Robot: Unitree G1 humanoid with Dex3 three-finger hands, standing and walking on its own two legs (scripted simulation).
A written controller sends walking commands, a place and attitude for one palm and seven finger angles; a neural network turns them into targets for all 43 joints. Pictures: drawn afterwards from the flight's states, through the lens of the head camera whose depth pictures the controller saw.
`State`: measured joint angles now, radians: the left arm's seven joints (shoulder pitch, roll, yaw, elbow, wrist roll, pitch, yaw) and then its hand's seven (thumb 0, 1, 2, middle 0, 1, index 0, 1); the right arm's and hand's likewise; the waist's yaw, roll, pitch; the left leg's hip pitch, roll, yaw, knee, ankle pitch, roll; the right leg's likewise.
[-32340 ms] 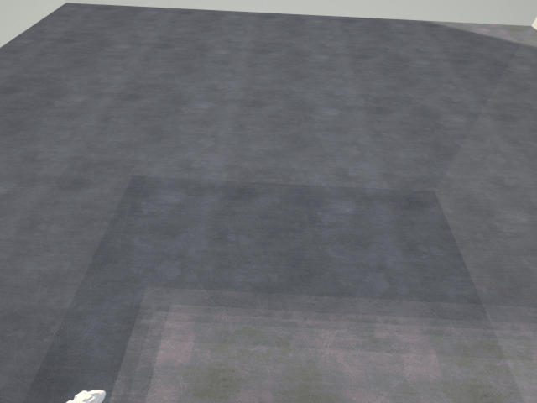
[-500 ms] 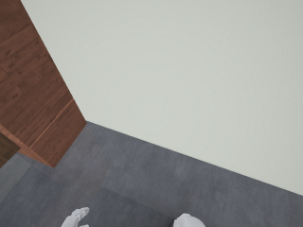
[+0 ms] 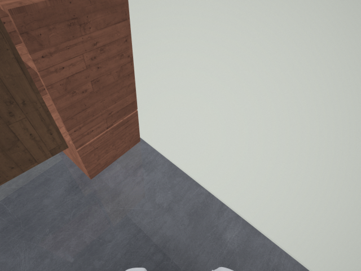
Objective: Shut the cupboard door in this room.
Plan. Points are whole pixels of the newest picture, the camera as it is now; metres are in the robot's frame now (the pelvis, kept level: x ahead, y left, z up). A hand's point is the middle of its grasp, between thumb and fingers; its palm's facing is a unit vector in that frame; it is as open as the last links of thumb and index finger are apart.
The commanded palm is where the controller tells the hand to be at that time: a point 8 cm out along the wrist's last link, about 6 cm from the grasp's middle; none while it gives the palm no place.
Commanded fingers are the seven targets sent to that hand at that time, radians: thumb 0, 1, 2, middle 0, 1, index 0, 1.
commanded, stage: turn to face it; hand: left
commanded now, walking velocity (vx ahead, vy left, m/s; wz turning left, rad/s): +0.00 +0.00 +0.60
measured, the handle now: out of the picture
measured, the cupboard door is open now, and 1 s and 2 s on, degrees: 85 85 85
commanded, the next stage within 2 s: take the last steps up to it in 1.26 s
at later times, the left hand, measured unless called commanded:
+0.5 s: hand out of the picture +0.06 +0.17 -0.13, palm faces +0.29 -0.91 -0.30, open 7.4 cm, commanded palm none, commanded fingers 0.00 0.90 0.90 -0.20 -0.30 -0.20 -0.30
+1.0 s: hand out of the picture -0.14 +0.17 -0.17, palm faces +0.60 -0.75 -0.28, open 7.4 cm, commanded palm none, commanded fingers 0.00 0.90 0.90 -0.20 -0.30 -0.20 -0.30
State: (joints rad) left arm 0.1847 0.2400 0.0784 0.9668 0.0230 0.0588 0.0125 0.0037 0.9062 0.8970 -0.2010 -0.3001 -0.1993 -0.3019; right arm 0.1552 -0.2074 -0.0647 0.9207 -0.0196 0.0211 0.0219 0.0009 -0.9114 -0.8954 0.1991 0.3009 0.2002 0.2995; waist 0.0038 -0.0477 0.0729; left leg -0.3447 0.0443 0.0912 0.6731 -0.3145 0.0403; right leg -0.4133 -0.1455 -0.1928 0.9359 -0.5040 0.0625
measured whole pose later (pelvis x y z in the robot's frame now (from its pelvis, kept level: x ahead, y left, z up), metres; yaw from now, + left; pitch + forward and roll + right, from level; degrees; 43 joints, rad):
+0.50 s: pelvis +0.01 -0.06 +0.01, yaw +17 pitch -1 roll +1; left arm 0.15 0.18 0.03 0.87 0.02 0.02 0.02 0.01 0.90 0.90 -0.20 -0.30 -0.20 -0.30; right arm 0.19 -0.25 -0.10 0.96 -0.01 0.08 0.02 0.01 -0.91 -0.89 0.20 0.30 0.20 0.30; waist -0.03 0.06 0.08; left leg -0.47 -0.07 -0.09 0.92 -0.43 -0.03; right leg -0.25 -0.05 -0.09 0.57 -0.31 -0.02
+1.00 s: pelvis -0.03 -0.03 +0.01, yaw +35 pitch -1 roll +0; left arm 0.23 0.29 0.07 0.98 0.02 0.08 0.02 0.01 0.90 0.90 -0.20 -0.30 -0.20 -0.30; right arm 0.09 -0.22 -0.04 0.91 -0.01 0.03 0.01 0.00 -0.91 -0.90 0.20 0.30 0.20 0.30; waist 0.04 -0.05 0.12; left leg -0.21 0.01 0.06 0.55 -0.33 0.03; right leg -0.41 -0.13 -0.11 1.02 -0.51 0.08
